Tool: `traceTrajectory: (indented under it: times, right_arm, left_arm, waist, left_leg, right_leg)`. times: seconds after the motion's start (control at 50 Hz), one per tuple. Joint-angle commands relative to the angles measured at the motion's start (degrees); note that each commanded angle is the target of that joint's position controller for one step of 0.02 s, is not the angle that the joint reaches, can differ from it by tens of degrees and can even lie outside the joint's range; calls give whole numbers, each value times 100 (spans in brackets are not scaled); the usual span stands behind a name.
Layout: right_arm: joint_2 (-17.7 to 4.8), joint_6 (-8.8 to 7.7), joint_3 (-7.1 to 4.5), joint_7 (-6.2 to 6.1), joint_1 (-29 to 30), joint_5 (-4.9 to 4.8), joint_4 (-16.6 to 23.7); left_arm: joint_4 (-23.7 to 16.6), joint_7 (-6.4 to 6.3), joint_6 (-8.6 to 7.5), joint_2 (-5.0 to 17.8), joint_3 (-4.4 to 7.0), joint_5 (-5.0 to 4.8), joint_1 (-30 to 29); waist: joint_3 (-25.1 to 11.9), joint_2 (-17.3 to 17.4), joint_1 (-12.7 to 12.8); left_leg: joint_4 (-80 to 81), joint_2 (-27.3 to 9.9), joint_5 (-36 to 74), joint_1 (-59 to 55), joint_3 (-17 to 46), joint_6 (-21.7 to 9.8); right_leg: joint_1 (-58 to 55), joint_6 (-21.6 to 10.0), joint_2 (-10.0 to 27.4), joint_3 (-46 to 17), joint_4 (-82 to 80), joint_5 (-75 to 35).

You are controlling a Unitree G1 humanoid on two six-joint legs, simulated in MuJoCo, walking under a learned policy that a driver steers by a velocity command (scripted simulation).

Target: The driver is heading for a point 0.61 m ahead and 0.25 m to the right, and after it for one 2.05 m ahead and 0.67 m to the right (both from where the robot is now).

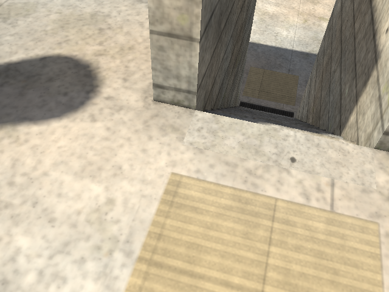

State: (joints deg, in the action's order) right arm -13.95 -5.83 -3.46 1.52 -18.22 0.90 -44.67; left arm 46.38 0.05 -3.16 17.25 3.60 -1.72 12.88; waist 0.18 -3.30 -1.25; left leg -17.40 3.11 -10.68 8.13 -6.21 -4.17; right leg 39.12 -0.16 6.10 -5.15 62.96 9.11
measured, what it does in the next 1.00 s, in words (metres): walks ahead, turning right: right foot, then left foot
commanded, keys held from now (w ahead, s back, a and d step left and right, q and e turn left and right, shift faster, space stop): w+e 0.76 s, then e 0.24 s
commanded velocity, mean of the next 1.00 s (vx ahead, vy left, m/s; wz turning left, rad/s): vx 0.45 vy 0.00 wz -0.53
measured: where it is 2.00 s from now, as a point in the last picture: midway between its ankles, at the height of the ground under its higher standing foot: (239, 265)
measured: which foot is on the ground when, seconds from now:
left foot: down 0.00-0.34, up 0.36-0.78, down 0.80-1.00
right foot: up 0.00-0.30, down 0.32-0.80, up 0.82-1.00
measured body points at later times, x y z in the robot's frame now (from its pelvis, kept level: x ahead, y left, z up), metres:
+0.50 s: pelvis +0.27 -0.08 -0.01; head +0.30 -0.10 +0.44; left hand +0.45 +0.16 -0.11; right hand +0.34 -0.38 -0.11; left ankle +0.29 +0.10 -0.65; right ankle +0.29 -0.15 -0.75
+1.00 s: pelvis +0.52 -0.10 -0.01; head +0.57 -0.11 +0.44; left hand +0.78 +0.08 -0.12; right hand +0.50 -0.40 -0.10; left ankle +0.62 -0.03 -0.75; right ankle +0.43 -0.20 -0.66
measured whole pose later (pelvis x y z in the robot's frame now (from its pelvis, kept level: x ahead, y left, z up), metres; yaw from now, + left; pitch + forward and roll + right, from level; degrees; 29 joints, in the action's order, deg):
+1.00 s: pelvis +0.52 -0.10 -0.01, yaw -35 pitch +2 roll +1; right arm -14.8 -4.2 -2.7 0.3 -8.7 1.2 -42.3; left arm 37.1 -1.6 1.5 18.5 4.8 -1.4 15.0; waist 3.2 -2.6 0.1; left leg -25.2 0.0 -9.5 17.3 -3.5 -1.5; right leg 31.9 3.0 0.2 -3.4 67.5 25.2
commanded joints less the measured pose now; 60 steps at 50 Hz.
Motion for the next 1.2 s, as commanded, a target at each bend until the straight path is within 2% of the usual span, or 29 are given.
traceTrajectory:
  times: [0.02,0.1,0.2,0.26,0.3,0.32,0.34,0.36,0.38,0.4,0.42,0.44,0.48,0.52,0.62,0.7,0.76,0.78,0.8,0.82,0.84,0.86,0.88,0.9,0.92,0.96,1.0,1.1,1.2]
  right_arm:
    - [-668,-133,-164,-102,240,23,247]
    - [-816,-96,-182,-187,153,-21,97]
    - [-965,99,-230,-246,-243,-106,-176]
    - [-1188,223,-277,-307,-60,-141,-135]
    - [-1347,294,-310,-359,99,-166,-90]
    - [-1321,266,-281,-375,186,-192,-26]
    - [-552,143,-54,-299,-318,15,217]
    - [-524,-118,47,-182,-283,-58,356]
    - [-939,-261,-78,-103,466,-280,515]
    - [-905,-319,-46,-97,712,-312,633]
    - [-859,-311,-54,-144,733,-188,575]
    - [-927,-245,-109,-174,643,-91,547]
    - [-852,-87,-127,-178,461,-23,554]
    - [-698,-3,-78,-206,595,13,592]
    - [-524,-49,47,-159,1756,-26,838]
    - [-716,-139,-13,-35,2101,-140,903]
    - [-957,-207,-128,-10,1772,-153,822]
    - [-1038,-234,-190,-40,1379,-108,708]
    - [-1228,-268,-264,-76,854,12,624]
    - [-1647,-245,-359,-108,164,149,610]
    - [-1806,-126,-396,-78,-50,115,446]
    - [-1228,-70,-264,-86,195,-40,603]
    - [-833,10,-140,-100,493,-37,735]
    - [-711,80,-77,-96,752,-21,752]
    - [-666,119,-55,-107,927,-25,693]
    - [-777,125,-88,-137,1063,44,581]
    - [-945,120,-149,-180,1126,51,503]
    - [-1143,295,-216,-287,1246,-70,387]
    - [-1349,392,-291,-206,1073,-212,225]
  left_arm:
    - [-264,0,-2,205,79,25,137]
    - [-490,137,-41,49,8,70,-528]
    - [-998,346,-59,-57,-67,66,-1286]
    - [-1177,432,-33,101,13,48,-1092]
    - [-1012,394,5,487,220,30,-1]
    - [-810,291,29,860,411,47,919]
    - [-745,170,48,1517,552,63,1250]
    - [-897,194,-37,1423,472,86,1287]
    - [-870,206,-71,1013,370,129,1223]
    - [-895,199,-92,813,311,90,871]
    - [-983,197,-91,654,257,65,448]
    - [-1090,179,-88,481,198,100,163]
    - [-1168,143,-105,501,198,127,19]
    - [-1111,61,-121,628,232,114,135]
    - [-943,-83,-17,758,272,31,543]
    - [-815,-112,31,737,274,1,804]
    - [-820,-144,60,730,283,17,678]
    - [-869,-154,87,656,263,28,536]
    - [-963,-152,96,424,183,60,452]
    - [-1121,-155,88,133,85,166,751]
    - [-1233,-154,65,80,40,36,1545]
    - [-1020,-179,114,664,167,-7,1555]
    - [-1081,-188,203,907,244,1,960]
    - [-1127,-201,286,903,273,50,697]
    - [-1191,-200,347,820,294,78,604]
    - [-1232,-165,443,444,219,33,664]
    - [-1368,-169,488,355,204,32,463]
    - [-1542,-39,508,299,170,79,27]
    - [-1812,103,569,340,204,96,-517]
  waist:
    - [130,651,161]
    - [350,584,-96]
    - [585,522,-371]
    - [227,797,-93]
    - [-435,941,557]
    - [-902,684,1062]
    - [-1447,-816,682]
    - [-2412,-826,627]
    - [-1871,-262,896]
    - [-1108,47,679]
    - [-663,469,381]
    - [-466,423,168]
    - [-377,235,-33]
    - [-297,207,-42]
    - [-69,-127,401]
    - [-91,-264,546]
    - [-87,-500,276]
    - [-155,-531,26]
    - [-643,-354,-249]
    - [-1507,627,-281]
    - [-1952,2555,82]
    - [-1545,1746,38]
    - [-1068,1118,-104]
    - [-752,728,-21]
    - [-497,729,107]
    - [-288,1081,229]
    - [-301,1183,215]
    - [-553,971,107]
    - [-336,994,-81]
  left_leg:
    - [941,-1602,1798,-101,634,-723]
    - [1024,-1603,1765,-408,135,-532]
    - [586,-1930,2405,-1440,-146,-461]
    - [-261,-1929,4700,-1580,-424,-280]
    - [-1826,-1790,5911,-1300,-557,-120]
    - [-3261,-1526,4968,-372,-611,95]
    - [-5474,-689,111,2061,-472,433]
    - [-6625,89,-2384,3312,927,480]
    - [-6664,-292,-1895,3849,1362,337]
    - [-6156,-530,-1365,3867,1262,249]
    - [-5644,-757,-1072,3571,1181,283]
    - [-5274,-908,-870,3167,1165,341]
    - [-4885,-964,-661,2759,1092,513]
    - [-4367,-909,-364,2669,989,696]
    - [-2100,-551,1269,2480,965,840]
    - [-1262,-350,1538,2002,1084,727]
    - [-1034,-337,831,1587,1185,463]
    - [-736,-280,854,1099,1082,324]
    - [-691,-651,1215,115,1282,89]
    - [-1032,-1829,2338,-1566,2393,-398]
    - [-556,-2893,2243,-2637,4629,-1217]
    - [-506,-2847,1825,-2231,4440,-1077]
    - [-565,-2582,2284,-1589,3390,-883]
    - [-535,-2288,2870,-943,2626,-789]
    - [-455,-2084,3057,-433,2189,-739]
    - [-90,-1760,3050,238,1486,-742]
    - [70,-1820,3327,188,1178,-855]
    - [165,-1987,2861,-75,589,-880]
    - [-134,-2087,2402,-182,396,-736]
  right_leg:
    - [367,51,34,-348,-517,-870]
    - [324,-34,-53,56,-1729,-1654]
    - [749,-258,-110,544,-2441,-1007]
    - [-108,-551,-528,1082,-2566,-164]
    - [-1672,-864,-974,1271,-2751,74]
    - [-3274,-1119,-944,856,-3197,-337]
    - [-5456,-1929,562,-1704,-3206,-522]
    - [-6408,-2726,1415,-4411,-4236,183]
    - [-6086,-2296,1204,-3676,-4478,210]
    - [-5174,-2037,968,-2813,-4508,-138]
    - [-4274,-1834,700,-2191,-4559,-668]
    - [-3633,-1746,504,-1780,-4685,-1121]
    - [-2980,-1760,302,-1503,-4904,-1547]
    - [-2577,-1732,171,-1170,-4980,-1832]
    - [-2520,-1359,-187,-917,-4949,-834]
    - [-2835,-1170,13,-1423,-4575,-343]
    - [-3184,-1016,193,-1922,-4076,-433]
    - [-3177,-866,-14,-1890,-3636,-905]
    - [-2984,-629,-382,-1605,-2625,-1216]
    - [-1875,-284,-977,-1002,-854,201]
    - [-213,12,-1426,-584,554,3026]
    - [166,144,-930,-765,1214,2768]
    - [183,229,-780,-519,1422,2332]
    - [12,303,-603,-330,1315,2083]
    - [-128,326,-432,-248,1086,1903]
    - [-530,350,-372,71,678,1590]
    - [-425,381,-324,162,210,1273]
    - [-775,333,-175,336,-1053,249]
    - [-1278,84,-317,628,-2153,482]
